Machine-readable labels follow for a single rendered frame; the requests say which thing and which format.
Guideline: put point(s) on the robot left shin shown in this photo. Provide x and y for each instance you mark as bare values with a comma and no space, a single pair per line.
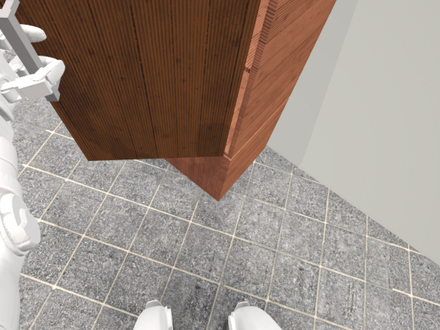
153,303

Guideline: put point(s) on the left robot hand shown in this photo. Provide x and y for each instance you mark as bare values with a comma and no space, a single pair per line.
23,85

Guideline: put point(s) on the cupboard door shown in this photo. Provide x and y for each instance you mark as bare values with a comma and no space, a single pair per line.
145,79

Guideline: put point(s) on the handle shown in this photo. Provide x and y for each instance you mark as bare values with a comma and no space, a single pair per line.
20,43

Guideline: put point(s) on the left robot upper arm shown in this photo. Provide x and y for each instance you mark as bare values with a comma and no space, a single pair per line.
19,233

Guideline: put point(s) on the robot left forearm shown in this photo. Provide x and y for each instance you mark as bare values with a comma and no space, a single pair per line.
8,155

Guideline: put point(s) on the left robot thigh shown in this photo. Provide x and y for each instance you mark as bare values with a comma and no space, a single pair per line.
155,318

